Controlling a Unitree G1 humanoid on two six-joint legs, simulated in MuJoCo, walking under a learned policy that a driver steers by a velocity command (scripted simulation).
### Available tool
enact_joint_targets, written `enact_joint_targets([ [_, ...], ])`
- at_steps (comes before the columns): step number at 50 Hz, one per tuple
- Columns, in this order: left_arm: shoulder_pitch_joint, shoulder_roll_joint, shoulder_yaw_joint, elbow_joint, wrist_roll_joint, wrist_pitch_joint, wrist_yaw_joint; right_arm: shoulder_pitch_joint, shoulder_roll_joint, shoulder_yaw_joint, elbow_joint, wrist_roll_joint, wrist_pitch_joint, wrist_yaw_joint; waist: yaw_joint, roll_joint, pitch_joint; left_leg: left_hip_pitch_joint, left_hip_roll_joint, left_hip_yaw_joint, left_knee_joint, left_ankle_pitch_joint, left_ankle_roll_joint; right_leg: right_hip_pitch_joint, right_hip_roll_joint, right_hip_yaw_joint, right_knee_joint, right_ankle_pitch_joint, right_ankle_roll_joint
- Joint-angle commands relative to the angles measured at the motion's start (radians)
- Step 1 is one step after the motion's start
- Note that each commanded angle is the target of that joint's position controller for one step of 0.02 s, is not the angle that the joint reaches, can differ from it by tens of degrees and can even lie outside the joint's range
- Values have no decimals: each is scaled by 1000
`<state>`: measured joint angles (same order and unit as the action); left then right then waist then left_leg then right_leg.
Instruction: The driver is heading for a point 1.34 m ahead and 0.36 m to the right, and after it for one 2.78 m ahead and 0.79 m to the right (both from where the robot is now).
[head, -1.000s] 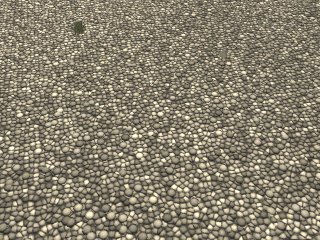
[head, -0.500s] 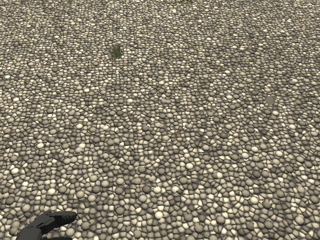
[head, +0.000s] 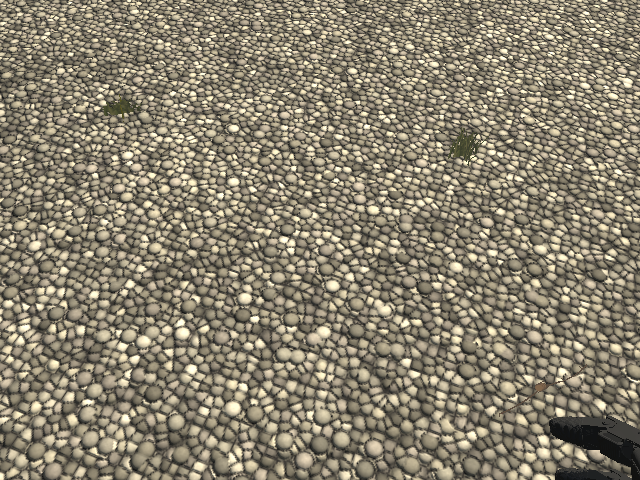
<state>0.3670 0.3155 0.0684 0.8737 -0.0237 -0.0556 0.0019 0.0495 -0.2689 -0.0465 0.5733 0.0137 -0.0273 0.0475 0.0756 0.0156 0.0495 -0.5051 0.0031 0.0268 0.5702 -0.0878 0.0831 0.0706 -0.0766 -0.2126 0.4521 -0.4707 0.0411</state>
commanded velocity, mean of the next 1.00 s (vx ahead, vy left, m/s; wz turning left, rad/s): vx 0.50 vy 0.00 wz -0.33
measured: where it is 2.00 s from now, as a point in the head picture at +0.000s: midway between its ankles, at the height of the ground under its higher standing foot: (494, 251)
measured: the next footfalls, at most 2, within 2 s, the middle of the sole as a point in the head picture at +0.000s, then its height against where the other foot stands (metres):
right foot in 0.54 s outside the picture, level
left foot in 1.02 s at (373, 331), level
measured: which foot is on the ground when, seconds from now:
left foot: down 0.00-0.56, up 0.58-1.00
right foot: down 0.00-0.00, up 0.02-0.52, down 0.54-1.00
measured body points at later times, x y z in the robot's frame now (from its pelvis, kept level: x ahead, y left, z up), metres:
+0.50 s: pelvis +0.28 -0.02 +0.01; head +0.31 -0.03 +0.46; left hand +0.50 +0.19 -0.09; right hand +0.28 -0.31 -0.12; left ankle +0.12 +0.10 -0.72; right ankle +0.42 -0.15 -0.70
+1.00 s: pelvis +0.57 -0.08 +0.01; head +0.59 -0.09 +0.46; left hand +0.73 +0.18 -0.10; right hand +0.68 -0.39 -0.06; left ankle +0.74 -0.02 -0.72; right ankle +0.42 -0.14 -0.72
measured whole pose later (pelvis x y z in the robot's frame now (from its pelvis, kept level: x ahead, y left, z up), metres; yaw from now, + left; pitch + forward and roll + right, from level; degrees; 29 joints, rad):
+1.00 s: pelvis +0.57 -0.08 +0.01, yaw -26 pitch +2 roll -1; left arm 0.37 0.30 0.07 0.74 -0.02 -0.03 0.02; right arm 0.05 -0.29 -0.04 0.67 0.00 -0.11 0.02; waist 0.08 0.03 0.00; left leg -0.47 0.00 -0.08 0.46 -0.03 -0.03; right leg -0.09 0.11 0.23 0.49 -0.42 -0.05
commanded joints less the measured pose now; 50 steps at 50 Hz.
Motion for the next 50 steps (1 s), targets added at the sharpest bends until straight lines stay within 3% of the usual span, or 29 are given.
enact_joint_targets([
  [1,80,17,-27,-112,35,-33,-7,368,-327,-103,29,0,-1,-28,-125,254,-384,924,339,-683,-125,-118,283,-698,63,110,781,-92,-37],
  [2,-9,118,-5,-94,2,-54,-17,390,-231,-78,16,0,-10,-23,-202,121,-439,910,364,-771,-218,-188,279,-771,49,288,885,-121,-45],
  [3,-112,146,5,-135,-29,-63,-21,348,-202,-65,31,-6,-21,-19,-201,103,-277,793,325,-604,-237,-110,236,-842,14,276,890,-43,-55],
  [4,-143,127,-1,-141,-19,-68,-14,288,-181,-58,36,-2,-28,-19,-162,46,-189,653,281,-483,-246,-8,204,-825,-29,267,820,47,-59],
  [5,-150,123,2,-135,3,-67,-8,234,-151,-49,36,-8,-31,-18,-128,37,-135,536,247,-400,-269,86,187,-783,-54,263,757,101,-53],
  [7,-81,102,2,-106,0,-40,-13,188,-113,-38,34,-22,-44,-19,-71,60,-123,414,224,-311,-336,141,182,-676,-81,277,714,168,-41],
  [9,-68,69,-3,-94,1,-15,-12,185,-120,-41,58,-18,-63,-21,-54,47,-92,354,225,-236,-392,168,188,-672,-86,275,669,212,-21],
  [11,-123,55,-6,-109,4,-2,-6,198,-132,-46,86,-26,-74,-29,-65,35,-45,338,220,-166,-428,167,176,-729,-83,292,593,304,-5],
  [16,-247,30,-13,-140,2,-12,-25,218,-148,-47,127,-27,-77,-43,-114,32,5,370,188,-2,-461,143,109,-724,-34,274,307,583,-17],
  [21,-360,19,-22,-203,3,-16,-55,284,-169,-58,184,-11,-54,-51,-158,17,43,553,248,50,-415,209,86,-782,-10,235,165,538,-62],
  [23,-364,30,-17,-226,5,-15,-69,278,-184,-64,192,-4,-37,-59,-143,33,31,620,267,69,-342,378,66,-773,14,198,145,432,-91],
  [24,-341,44,-10,-232,7,-13,-72,265,-199,-68,189,-3,-29,-65,-122,53,3,637,266,86,-277,555,51,-721,43,166,146,374,-110],
  [25,-287,67,3,-228,8,-8,-72,256,-214,-72,185,-3,-20,-72,-89,76,-46,644,260,103,-179,736,35,-634,82,131,156,321,-131],
  [26,-163,105,26,-202,8,-5,-68,240,-217,-71,180,-3,-9,-79,-17,72,-117,606,234,133,-5,830,10,-467,126,109,126,328,-159],
  [27,-2,169,58,-168,5,-1,-54,247,-200,-61,170,-7,-9,-88,60,25,-208,440,193,147,242,698,-29,-187,112,188,94,381,-205],
  [28,76,291,89,-164,1,1,-39,349,-85,-21,119,-35,-33,-74,8,-220,-334,-11,35,131,644,17,-103,227,-157,686,75,298,-389],
  [29,86,243,70,-181,-3,-7,-41,311,-86,-9,120,-30,-73,-57,28,-203,-465,-198,-80,-85,805,-497,-107,363,-258,1062,-102,203,-470],
  [30,62,183,51,-181,7,-11,-39,208,-153,-28,94,14,-98,-40,56,-143,-353,-297,-12,-150,833,-437,-82,300,-231,927,-134,181,-408],
  [31,6,156,44,-188,6,-13,-35,156,-151,-22,76,21,-113,-38,32,-79,-238,-302,33,-133,760,-350,-65,155,-191,798,-141,227,-370],
  [32,-60,129,36,-201,5,-11,-32,138,-148,-25,78,-1,-117,-44,-12,-18,-153,-260,69,-119,662,-296,-69,0,-153,698,-153,321,-343],
  [33,-105,102,25,-218,14,-11,-29,146,-158,-34,81,-17,-108,-50,-49,-33,-115,-184,94,-118,597,-258,-77,-117,-123,632,-177,420,-332],
  [35,-140,98,24,-237,20,-10,-22,183,-140,-35,83,-26,-84,-51,-89,-66,-99,-110,100,-107,532,-229,-106,-232,-89,582,-214,514,-341],
  [37,-132,121,31,-233,16,-13,-11,171,-117,-28,80,-31,-68,-55,-94,-65,-82,-94,91,-84,440,-171,-139,-307,-65,517,-227,583,-340],
  [40,-97,141,38,-217,6,-7,5,55,-82,-13,52,-31,-68,-56,-53,-82,-58,-59,57,-74,201,34,-163,-355,-9,452,-219,528,-291],
  [42,-65,144,39,-206,2,1,11,-18,-73,-8,38,-22,-75,-48,-19,-98,-56,-5,22,-70,65,142,-167,-362,5,457,-205,451,-266],
  [44,-30,148,42,-192,-3,8,14,-64,-89,-12,25,-9,-83,-39,-1,-105,-54,21,3,-84,-4,169,-163,-332,-16,506,-181,397,-257],
  [47,-18,138,41,-186,-3,16,18,-58,-129,-29,22,-3,-96,-28,-19,-123,-57,49,0,-120,-74,93,-132,-242,-54,604,-96,352,-236],
  [49,-44,125,40,-194,1,22,18,29,-149,-43,44,-3,-105,-30,-74,-145,-73,161,-1,-102,-116,39,-92,-234,-46,634,-17,378,-209],
  [50,-46,90,28,-202,6,20,15,123,-175,-58,63,-13,-110,-36,-120,-130,-135,319,30,-113,-131,28,-57,-267,2,601,97,404,-178],
])
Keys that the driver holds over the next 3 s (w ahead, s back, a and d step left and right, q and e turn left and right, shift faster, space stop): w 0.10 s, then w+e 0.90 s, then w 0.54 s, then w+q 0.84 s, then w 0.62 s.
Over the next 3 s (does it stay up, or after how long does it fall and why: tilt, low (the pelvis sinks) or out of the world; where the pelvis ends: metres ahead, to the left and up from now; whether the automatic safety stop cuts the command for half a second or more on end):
stays up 1.57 -0.44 0.02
